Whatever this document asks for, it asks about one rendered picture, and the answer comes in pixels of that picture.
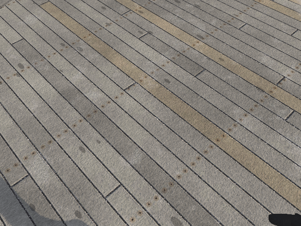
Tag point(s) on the right robot hand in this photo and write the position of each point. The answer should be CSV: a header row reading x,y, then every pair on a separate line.
x,y
285,219

